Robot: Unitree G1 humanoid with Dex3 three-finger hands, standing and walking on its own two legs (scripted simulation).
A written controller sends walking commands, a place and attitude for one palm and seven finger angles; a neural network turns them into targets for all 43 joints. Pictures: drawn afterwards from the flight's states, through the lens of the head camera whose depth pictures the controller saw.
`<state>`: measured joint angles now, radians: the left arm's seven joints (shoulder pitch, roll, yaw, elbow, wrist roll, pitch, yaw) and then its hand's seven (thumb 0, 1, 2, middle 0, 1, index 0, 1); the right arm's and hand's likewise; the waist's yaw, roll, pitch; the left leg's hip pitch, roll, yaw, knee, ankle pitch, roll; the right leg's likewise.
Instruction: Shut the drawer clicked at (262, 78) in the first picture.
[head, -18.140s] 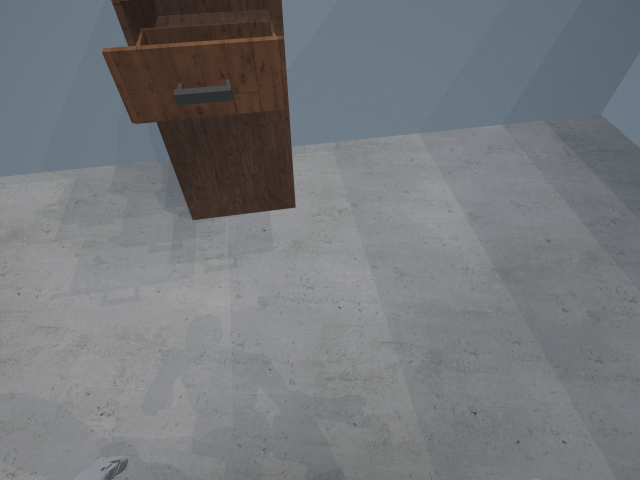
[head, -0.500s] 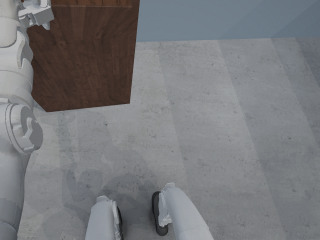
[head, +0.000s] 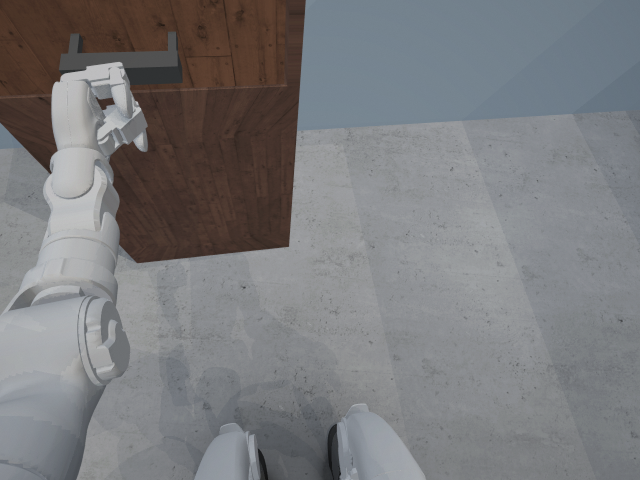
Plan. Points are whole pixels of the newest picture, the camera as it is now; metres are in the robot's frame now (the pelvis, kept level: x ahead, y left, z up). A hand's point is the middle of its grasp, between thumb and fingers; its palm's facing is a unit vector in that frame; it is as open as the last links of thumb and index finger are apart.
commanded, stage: draw the hand back to the body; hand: left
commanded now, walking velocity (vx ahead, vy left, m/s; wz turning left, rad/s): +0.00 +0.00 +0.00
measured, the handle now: (124, 55) +0.63 +0.18 +0.06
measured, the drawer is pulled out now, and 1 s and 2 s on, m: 0.00 0.00 0.00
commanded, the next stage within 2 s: step back with the hand held close in 1.38 s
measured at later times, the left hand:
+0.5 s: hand (62, 192) +0.40 +0.19 +0.13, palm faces +0.05 -1.00 -0.03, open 3.3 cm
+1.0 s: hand out of the picture +0.25 +0.22 +0.20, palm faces +0.34 -0.88 -0.32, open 3.3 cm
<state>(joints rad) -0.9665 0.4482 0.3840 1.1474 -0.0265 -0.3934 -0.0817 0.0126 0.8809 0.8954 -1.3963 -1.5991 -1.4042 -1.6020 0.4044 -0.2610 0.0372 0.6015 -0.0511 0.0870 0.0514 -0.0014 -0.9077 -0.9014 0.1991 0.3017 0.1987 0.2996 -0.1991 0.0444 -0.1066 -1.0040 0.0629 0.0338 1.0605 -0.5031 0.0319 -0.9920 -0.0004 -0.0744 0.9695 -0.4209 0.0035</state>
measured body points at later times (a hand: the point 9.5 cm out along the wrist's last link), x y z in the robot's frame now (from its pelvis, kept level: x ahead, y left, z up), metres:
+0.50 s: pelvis +0.03 +0.00 +0.05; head +0.09 -0.01 +0.49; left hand +0.39 +0.25 +0.14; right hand +0.17 -0.25 -0.06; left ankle -0.01 +0.10 -0.66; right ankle +0.01 -0.13 -0.66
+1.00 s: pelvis +0.02 -0.01 +0.08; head +0.02 -0.04 +0.53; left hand +0.23 +0.26 +0.22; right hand +0.22 -0.22 -0.01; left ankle -0.01 +0.10 -0.66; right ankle +0.01 -0.13 -0.66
